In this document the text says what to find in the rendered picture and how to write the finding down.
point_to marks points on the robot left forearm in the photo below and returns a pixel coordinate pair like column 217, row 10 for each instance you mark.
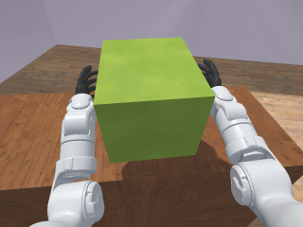
column 78, row 138

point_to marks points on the robot left hand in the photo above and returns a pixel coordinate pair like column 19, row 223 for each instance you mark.
column 84, row 81

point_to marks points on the carton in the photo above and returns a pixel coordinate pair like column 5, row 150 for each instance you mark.
column 152, row 100

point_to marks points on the robot right forearm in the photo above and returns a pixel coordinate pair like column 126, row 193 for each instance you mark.
column 242, row 143

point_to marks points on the right robot upper arm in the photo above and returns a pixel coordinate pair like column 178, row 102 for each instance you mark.
column 264, row 187

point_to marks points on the robot right hand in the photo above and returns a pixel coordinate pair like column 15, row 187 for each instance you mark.
column 211, row 73

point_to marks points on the pedestal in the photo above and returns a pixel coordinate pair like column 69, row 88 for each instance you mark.
column 183, row 191

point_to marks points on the left robot upper arm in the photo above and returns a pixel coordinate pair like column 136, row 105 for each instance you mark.
column 78, row 204

